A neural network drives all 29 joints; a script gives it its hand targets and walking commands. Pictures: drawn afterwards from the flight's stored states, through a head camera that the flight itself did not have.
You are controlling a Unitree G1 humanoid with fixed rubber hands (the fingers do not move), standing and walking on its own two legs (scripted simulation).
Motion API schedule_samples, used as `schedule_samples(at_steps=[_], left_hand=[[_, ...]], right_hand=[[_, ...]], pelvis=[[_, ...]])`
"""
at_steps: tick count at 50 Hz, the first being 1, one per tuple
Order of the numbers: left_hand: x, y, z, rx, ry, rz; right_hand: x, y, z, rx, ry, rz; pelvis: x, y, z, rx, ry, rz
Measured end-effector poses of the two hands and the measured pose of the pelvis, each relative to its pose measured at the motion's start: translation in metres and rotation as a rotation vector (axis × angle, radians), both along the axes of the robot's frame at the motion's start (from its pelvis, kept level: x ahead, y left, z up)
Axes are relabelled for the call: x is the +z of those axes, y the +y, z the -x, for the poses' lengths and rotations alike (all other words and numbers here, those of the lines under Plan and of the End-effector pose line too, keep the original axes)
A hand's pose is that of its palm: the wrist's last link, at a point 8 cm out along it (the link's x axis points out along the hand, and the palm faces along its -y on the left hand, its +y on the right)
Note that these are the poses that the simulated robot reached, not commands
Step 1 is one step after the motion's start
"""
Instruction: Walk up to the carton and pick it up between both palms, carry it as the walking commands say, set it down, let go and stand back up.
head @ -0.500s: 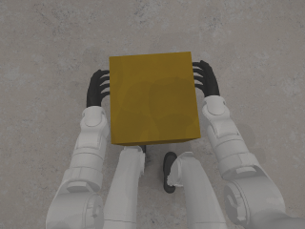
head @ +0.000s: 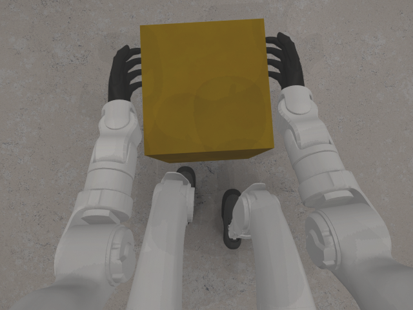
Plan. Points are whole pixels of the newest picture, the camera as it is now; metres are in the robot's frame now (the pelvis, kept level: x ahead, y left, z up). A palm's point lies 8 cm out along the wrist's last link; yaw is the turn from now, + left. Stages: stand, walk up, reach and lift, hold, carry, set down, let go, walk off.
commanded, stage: set down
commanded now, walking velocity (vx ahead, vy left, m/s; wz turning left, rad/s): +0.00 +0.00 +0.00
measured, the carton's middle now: (206, 106) +0.44 +0.05 -0.23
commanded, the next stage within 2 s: none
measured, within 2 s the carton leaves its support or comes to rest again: neither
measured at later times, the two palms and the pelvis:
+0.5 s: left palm (134, 83) +0.47 +0.20 -0.22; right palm (276, 71) +0.52 -0.09 -0.22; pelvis +0.00 -0.01 -0.08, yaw +0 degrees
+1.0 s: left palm (142, 81) +0.50 +0.21 -0.33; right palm (259, 74) +0.55 -0.08 -0.32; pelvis -0.02 -0.01 -0.15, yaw -1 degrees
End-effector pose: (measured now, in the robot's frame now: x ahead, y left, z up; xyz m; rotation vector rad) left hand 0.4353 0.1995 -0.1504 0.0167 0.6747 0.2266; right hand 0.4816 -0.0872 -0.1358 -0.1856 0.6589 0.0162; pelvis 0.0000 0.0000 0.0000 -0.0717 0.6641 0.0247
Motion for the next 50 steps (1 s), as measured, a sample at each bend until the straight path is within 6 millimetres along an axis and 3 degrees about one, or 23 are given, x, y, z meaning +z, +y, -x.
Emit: schedule_samples(at_steps=[16,27,35,43,50], left_hand=[[-0.043,-0.007,-0.038,-0.012,0.007,-0.003],[-0.08,0.001,-0.039,0.023,0.046,-0.004],[-0.105,0.001,-0.053,0.004,0.046,0.01],[-0.141,0.005,-0.062,0.007,0.041,0.022],[-0.184,0.009,-0.069,0.002,0.049,0.024]], right_hand=[[-0.051,-0.008,-0.027,-0.06,0.015,-0.063],[-0.088,0.002,-0.042,-0.055,0.06,-0.105],[-0.117,0.0,-0.045,-0.066,0.057,-0.085],[-0.145,0.006,-0.058,-0.06,0.053,-0.073],[-0.189,0.009,-0.064,-0.056,0.059,-0.061]], pelvis=[[-0.062,-0.007,0.006,-0.002,0.015,-0.003],[-0.09,-0.016,0.005,-0.011,0.035,-0.02],[-0.109,-0.016,0.01,-0.015,0.021,-0.021],[-0.129,-0.012,0.017,-0.025,-0.014,-0.018],[-0.146,-0.008,0.025,-0.026,-0.076,-0.018]])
